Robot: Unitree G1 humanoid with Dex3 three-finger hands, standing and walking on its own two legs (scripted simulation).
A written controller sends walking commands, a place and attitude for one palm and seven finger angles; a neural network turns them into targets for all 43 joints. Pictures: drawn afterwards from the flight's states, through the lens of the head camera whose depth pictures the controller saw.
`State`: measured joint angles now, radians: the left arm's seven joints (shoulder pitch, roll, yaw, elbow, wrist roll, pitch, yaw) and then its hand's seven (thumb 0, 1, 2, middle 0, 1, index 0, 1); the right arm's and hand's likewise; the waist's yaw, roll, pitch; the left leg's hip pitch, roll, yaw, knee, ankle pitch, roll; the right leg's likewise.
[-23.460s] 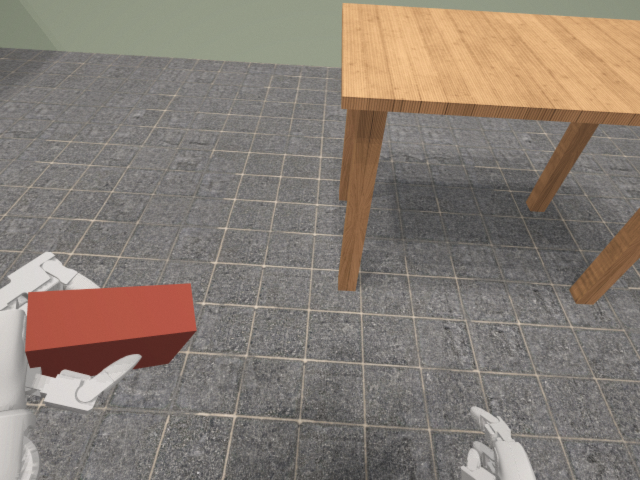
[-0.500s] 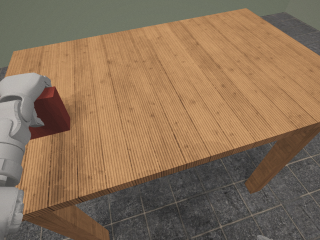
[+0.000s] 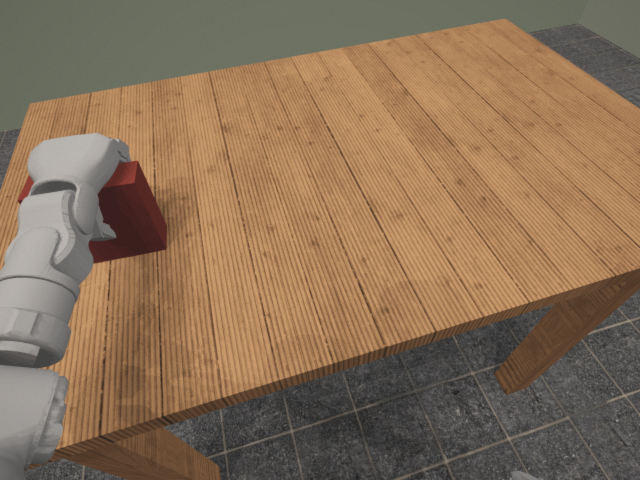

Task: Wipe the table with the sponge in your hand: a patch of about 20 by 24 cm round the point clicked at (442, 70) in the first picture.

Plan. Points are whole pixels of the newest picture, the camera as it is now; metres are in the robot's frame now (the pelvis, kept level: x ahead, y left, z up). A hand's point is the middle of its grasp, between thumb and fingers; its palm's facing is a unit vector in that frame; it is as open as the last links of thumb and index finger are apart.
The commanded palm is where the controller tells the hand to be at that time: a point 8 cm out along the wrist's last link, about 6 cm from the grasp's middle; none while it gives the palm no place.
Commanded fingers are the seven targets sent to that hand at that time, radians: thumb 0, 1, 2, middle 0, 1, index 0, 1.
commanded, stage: slide across to the middle lane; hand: left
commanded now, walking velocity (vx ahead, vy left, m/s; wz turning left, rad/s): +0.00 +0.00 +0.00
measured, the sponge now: (109, 226) +0.39 +0.33 +0.09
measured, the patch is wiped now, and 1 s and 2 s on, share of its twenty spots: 0.55 0.75 0.85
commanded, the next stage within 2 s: wipe back along the middle lane in 0.26 s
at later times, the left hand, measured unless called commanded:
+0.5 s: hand (146, 188) +0.42 +0.26 +0.14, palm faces -0.03 -0.01 -1.00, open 9.3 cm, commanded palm +0.39 +0.26 +0.19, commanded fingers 0.00 0.10 1.30 -1.20 -1.60 -1.20 -1.60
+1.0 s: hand (143, 220) +0.37 +0.25 +0.14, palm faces +0.05 -0.04 -1.00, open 9.3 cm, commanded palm +0.33 +0.24 +0.17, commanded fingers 0.00 0.10 1.30 -1.20 -1.60 -1.20 -1.60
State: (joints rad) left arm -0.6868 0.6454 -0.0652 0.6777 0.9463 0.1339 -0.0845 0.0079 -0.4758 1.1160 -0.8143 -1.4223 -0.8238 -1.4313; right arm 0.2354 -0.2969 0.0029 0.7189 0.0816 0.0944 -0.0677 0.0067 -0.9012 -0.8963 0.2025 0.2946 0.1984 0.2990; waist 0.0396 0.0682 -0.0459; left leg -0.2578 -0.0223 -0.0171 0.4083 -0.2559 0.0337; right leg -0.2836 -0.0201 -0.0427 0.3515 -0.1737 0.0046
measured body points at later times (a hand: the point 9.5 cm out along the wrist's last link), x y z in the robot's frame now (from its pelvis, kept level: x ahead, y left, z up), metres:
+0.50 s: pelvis +0.02 -0.01 +0.00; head +0.05 -0.03 +0.45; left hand +0.42 +0.26 +0.19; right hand +0.20 -0.24 -0.12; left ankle -0.04 +0.10 -0.74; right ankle +0.00 -0.13 -0.74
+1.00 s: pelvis +0.01 -0.01 +0.00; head +0.02 -0.04 +0.45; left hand +0.36 +0.25 +0.19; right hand +0.21 -0.24 -0.11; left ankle -0.04 +0.10 -0.74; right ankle +0.00 -0.13 -0.74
